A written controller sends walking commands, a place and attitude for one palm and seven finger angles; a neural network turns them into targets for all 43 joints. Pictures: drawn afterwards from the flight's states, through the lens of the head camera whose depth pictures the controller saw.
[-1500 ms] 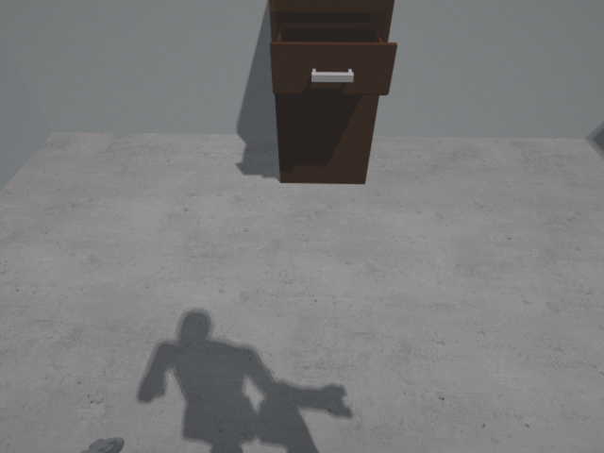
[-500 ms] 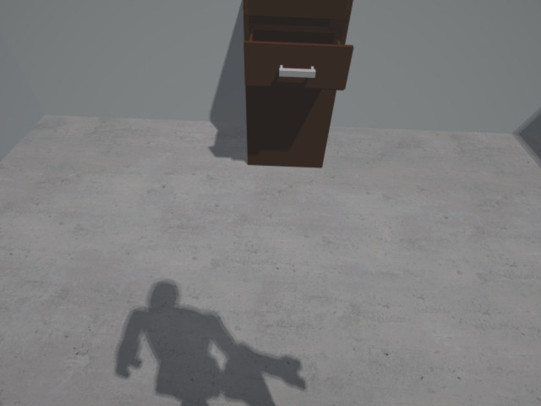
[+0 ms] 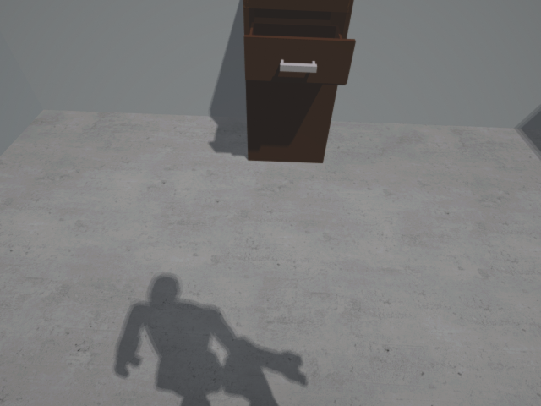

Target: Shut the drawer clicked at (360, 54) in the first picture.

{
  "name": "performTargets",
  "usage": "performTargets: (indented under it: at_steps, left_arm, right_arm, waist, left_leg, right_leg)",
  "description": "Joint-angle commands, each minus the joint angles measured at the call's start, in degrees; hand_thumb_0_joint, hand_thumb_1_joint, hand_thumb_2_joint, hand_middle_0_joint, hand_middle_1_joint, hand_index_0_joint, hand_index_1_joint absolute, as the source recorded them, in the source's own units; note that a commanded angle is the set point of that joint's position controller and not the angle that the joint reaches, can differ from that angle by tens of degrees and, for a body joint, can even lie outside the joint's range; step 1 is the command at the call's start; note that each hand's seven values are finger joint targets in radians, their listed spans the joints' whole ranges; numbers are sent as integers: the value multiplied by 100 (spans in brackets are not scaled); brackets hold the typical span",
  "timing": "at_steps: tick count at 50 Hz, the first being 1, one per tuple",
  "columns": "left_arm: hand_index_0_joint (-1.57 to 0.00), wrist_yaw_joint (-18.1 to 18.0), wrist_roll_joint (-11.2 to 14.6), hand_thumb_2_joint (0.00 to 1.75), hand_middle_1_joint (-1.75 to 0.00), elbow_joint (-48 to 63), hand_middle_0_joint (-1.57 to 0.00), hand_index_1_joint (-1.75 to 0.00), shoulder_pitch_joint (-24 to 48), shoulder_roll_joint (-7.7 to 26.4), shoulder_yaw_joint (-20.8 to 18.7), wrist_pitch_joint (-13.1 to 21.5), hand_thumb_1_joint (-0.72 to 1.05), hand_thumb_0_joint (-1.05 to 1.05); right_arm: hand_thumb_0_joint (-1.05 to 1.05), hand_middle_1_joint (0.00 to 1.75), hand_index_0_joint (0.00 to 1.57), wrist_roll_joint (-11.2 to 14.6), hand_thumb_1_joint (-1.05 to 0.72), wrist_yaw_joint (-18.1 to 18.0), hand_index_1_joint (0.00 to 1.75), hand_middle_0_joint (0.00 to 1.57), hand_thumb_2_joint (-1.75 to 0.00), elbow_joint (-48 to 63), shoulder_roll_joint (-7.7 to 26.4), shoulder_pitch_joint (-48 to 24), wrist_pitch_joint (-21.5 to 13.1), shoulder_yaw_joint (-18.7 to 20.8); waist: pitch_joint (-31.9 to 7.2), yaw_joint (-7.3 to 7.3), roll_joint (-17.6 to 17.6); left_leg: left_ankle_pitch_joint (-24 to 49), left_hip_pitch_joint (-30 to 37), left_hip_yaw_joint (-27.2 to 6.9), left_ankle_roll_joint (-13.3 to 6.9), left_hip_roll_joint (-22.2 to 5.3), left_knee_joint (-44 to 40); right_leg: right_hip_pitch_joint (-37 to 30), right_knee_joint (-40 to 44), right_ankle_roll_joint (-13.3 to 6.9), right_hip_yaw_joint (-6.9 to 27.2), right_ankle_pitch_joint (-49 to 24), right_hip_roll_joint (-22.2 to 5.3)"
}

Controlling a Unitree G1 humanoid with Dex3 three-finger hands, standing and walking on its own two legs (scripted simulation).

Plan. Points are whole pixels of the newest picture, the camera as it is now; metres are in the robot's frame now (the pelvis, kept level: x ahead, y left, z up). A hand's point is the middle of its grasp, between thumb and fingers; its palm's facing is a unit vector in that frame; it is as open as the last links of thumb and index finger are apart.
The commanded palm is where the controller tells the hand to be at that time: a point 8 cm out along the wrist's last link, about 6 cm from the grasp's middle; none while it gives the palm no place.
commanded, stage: walk to a spot facing it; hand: left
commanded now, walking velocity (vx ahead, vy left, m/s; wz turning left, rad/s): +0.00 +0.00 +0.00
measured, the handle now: (298, 65) +1.22 -0.03 -0.05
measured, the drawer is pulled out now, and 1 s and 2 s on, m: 0.29 0.29 0.29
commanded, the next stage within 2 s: turn to face it in 1.74 s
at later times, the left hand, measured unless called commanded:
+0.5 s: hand out of the picture +0.07 +0.15 -0.18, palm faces -0.08 -0.98 -0.20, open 7.4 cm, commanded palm none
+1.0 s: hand (205, 291) +0.38 +0.17 -0.19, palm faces -0.33 -0.93 -0.19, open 7.4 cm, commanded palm none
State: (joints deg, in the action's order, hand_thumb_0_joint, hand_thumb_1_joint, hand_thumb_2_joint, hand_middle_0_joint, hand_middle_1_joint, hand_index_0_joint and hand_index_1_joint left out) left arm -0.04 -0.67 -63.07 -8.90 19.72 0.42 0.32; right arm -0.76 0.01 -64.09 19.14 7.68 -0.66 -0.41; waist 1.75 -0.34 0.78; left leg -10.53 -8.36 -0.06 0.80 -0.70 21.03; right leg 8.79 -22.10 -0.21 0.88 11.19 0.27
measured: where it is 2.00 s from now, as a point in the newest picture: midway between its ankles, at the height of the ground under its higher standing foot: (335, 312)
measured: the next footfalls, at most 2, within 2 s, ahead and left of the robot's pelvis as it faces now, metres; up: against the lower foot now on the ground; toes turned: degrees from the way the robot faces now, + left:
left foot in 0.80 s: +0.36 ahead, +0.06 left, +0.00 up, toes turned -12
right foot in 1.32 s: +0.47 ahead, -0.26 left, +0.00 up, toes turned -40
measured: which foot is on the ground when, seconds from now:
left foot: down 0.00-0.38, up 0.40-0.78, down 0.80-1.00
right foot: down 0.00-0.80, up 0.82-1.00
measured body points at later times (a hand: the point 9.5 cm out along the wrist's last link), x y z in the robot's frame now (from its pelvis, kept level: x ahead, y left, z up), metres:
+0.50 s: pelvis +0.07 -0.04 -0.01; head +0.08 -0.04 +0.43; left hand +0.07 +0.20 -0.16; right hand +0.05 -0.28 -0.17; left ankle +0.06 +0.10 -0.67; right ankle +0.03 -0.11 -0.75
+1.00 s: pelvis +0.28 -0.01 -0.01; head +0.30 +0.01 +0.44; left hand +0.40 +0.21 -0.17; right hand +0.25 -0.26 -0.14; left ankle +0.32 +0.07 -0.75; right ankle +0.21 -0.13 -0.65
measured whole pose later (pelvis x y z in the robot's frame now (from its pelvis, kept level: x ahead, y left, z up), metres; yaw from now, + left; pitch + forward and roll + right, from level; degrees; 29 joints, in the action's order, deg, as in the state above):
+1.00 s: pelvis +0.28 -0.01 -0.01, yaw -25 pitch +0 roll +0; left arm 0.9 -2.0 -58.9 -16.7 13.2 -5.4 0.2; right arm -1.4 -1.7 -57.1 8.2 13.5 -5.2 3.0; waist 1.5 -1.7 3.2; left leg -15.5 -11.8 12.5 -2.0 -3.8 27.8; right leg 30.6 -69.1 -1.0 -2.1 16.5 -3.5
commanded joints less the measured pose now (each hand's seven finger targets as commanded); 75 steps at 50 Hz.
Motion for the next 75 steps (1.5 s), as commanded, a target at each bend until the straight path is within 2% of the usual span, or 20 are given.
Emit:
performTargets:
  at_steps: [1,11,14,17,18,19,20,23,35,38,39,41,44,48,60,64,66,67,71,75]
  left_arm:
    - [-20,-58,3,90,-30,367,-20,-30,248,1182,-221,121,90,0]
    - [-20,131,-69,90,-30,728,-20,-30,-645,314,-311,-98,90,0]
    - [-20,201,-69,90,-30,958,-20,-30,-542,-56,-362,-19,90,0]
    - [-20,228,-88,90,-30,774,-20,-30,-1193,-240,-419,84,90,0]
    - [-20,180,-111,90,-30,525,-20,-30,-1937,32,-494,159,90,0]
    - [-20,64,-104,90,-30,309,-20,-30,-2705,717,-643,239,90,0]
    - [-20,-58,-11,90,-30,268,-20,-30,-2989,614,-604,272,90,0]
    - [-20,-83,-84,90,-30,433,-20,-30,-2115,101,-472,293,90,0]
    - [-20,-110,-107,90,-30,246,-20,-30,-2091,-106,-486,356,90,0]
    - [-20,-106,-54,90,-30,287,-20,-30,-1832,-73,-533,344,90,0]
    - [-20,-77,-26,90,-30,317,-20,-30,-1857,-222,-528,343,90,0]
    - [-20,10,-5,90,-30,609,-20,-30,-1755,-592,-496,373,90,0]
    - [-20,103,-114,90,-30,699,-20,-30,-957,-605,-527,238,90,0]
    - [-20,194,-149,90,-30,664,-20,-30,-1171,-843,-502,-15,90,0]
    - [-20,267,-125,90,-30,1316,-20,-30,948,-749,-372,16,90,0]
    - [-20,205,-151,90,-30,770,-20,-30,-773,-323,-500,193,90,0]
    - [-20,59,-52,90,-30,448,-20,-30,-2052,802,-762,261,90,0]
    - [-20,16,31,90,-30,471,-20,-30,-1899,875,-772,227,90,0]
    - [-20,-69,-50,90,-30,762,-20,-30,-422,-41,-524,278,90,0]
    - [-20,-47,-98,90,-30,750,-20,-30,-342,-159,-539,315,90,0]
  right_arm:
    - [0,30,20,37,-90,-77,30,20,-90,365,1204,-322,-139,250]
    - [0,30,20,-51,-90,-74,30,20,-90,612,810,530,-22,401]
    - [0,30,20,-43,-90,-87,30,20,-90,698,849,720,-146,531]
    - [0,30,20,-63,-90,-95,30,20,-90,706,577,528,-176,481]
    - [0,30,20,-30,-90,-73,30,20,-90,815,284,402,-173,427]
    - [0,30,20,14,-90,-18,30,20,-90,1190,-160,-4,-225,301]
    - [0,30,20,-19,-90,-33,30,20,-90,1361,75,-396,-261,319]
    - [0,30,20,-62,-90,6,30,20,-90,1184,-193,-333,-242,365]
    - [0,30,20,-2,-90,153,30,20,-90,1471,-636,-710,-256,393]
    - [0,30,20,-26,-90,31,30,20,-90,1154,-428,307,-349,436]
    - [0,30,20,-50,-90,-68,30,20,-90,879,-92,1179,-379,518]
    - [0,30,20,-97,-90,-102,30,20,-90,678,779,2337,-335,677]
    - [0,30,20,-72,-90,-114,30,20,-90,843,-234,1107,-384,456]
    - [0,30,20,-57,-90,-146,30,20,-90,727,-444,992,-517,391]
    - [0,30,20,-126,-90,-110,30,20,-90,267,-179,2138,-426,404]
    - [0,30,20,-47,-90,-98,30,20,-90,297,51,1900,-371,407]
    - [0,30,20,85,-90,-68,30,20,-90,649,-498,1833,-413,309]
    - [0,30,20,81,-90,-92,30,20,-90,753,-352,1349,-408,351]
    - [0,30,20,-80,-90,-49,30,20,-90,571,-612,1477,-150,370]
    - [0,30,20,-85,-90,39,30,20,-90,619,-877,1620,-72,379]
  waist:
    - [-344,30,-90]
    - [552,39,-504]
    - [359,128,-1168]
    - [242,-278,-671]
    - [55,-575,460]
    - [78,-821,2310]
    - [62,-903,1605]
    - [484,-334,121]
    - [380,-303,710]
    - [-41,194,474]
    - [-564,511,126]
    - [-1148,756,-1623]
    - [388,285,-857]
    - [256,-126,-768]
    - [518,416,-743]
    - [-572,-477,-686]
    - [-1689,-770,1103]
    - [-1518,-825,501]
    - [63,123,208]
    - [183,325,531]
  left_leg:
    - [544,154,-505,-213,-637,-324]
    - [-2832,-159,-805,-541,-1204,-409]
    - [-2118,119,-1126,-1013,-2027,-741]
    - [-783,-650,20,-611,-1624,691]
    - [-897,-1612,658,-232,-1001,2333]
    - [-2429,-3459,1113,94,-168,4143]
    - [-2287,-3677,250,20,-401,4594]
    - [-1183,-3477,67,110,-722,4646]
    - [-202,-2099,549,97,-349,2001]
    - [21,-264,701,-42,-60,876]
    - [55,1275,315,-198,-474,749]
    - [-653,2128,-2907,-1146,-2908,-467]
    - [-1780,-93,-1686,-913,-2371,-1089]
    - [-287,-600,28,-755,-1840,-1074]
    - [2323,905,1107,-720,-1876,-589]
    - [4200,520,1674,-323,-1564,2056]
    - [-2241,-2666,1338,163,-379,5551]
    - [-2181,-2923,531,41,-601,5997]
    - [-1050,-2188,290,124,-1108,4889]
    - [-608,-1480,539,217,-940,3237]
  right_leg:
    - [67,446,-150,571,-516,-702]
    - [1772,-800,-221,558,1940,59]
    - [1996,-2172,-67,-234,1513,-61]
    - [488,-1033,-95,-534,949,-108]
    - [-604,-88,-320,441,1001,-501]
    - [-1466,908,-1012,3151,574,-2065]
    - [-1373,966,-1332,3692,-40,-2247]
    - [-485,844,-1392,2550,83,-1821]
    - [-224,738,-895,1315,-1149,-1146]
    - [114,-449,-695,1039,-2199,-793]
    - [857,-1570,-540,884,-1973,-565]
    - [2602,-4753,-213,50,2069,301]
    - [2997,-5499,-197,157,923,-552]
    - [2532,-4721,-20,-58,298,-730]
    - [2447,-1748,-149,-851,0,-435]
    - [-380,-766,-519,-1222,-184,107]
    - [-3028,-174,-1690,2691,-1798,-2625]
    - [-2497,102,-1843,2585,-1759,-2628]
    - [647,852,-1103,848,-198,-1740]
    - [1485,1098,-1000,430,664,-1294]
